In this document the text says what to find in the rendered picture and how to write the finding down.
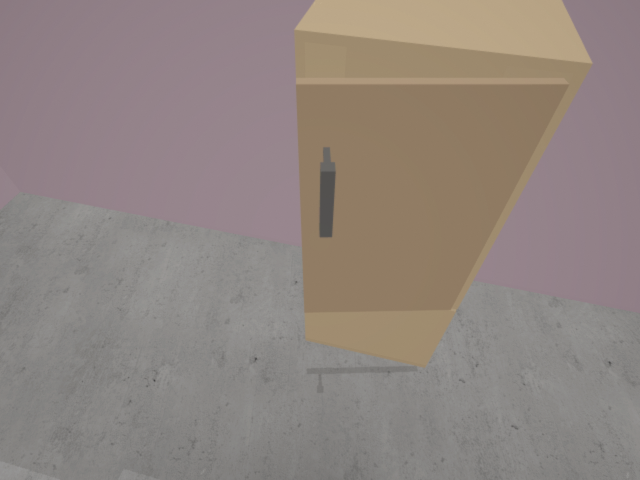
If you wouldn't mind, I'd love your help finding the cupboard door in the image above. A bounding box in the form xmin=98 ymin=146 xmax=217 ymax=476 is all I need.
xmin=296 ymin=78 xmax=570 ymax=313

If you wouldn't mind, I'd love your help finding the handle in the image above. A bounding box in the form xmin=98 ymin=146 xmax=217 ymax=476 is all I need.
xmin=319 ymin=147 xmax=336 ymax=237

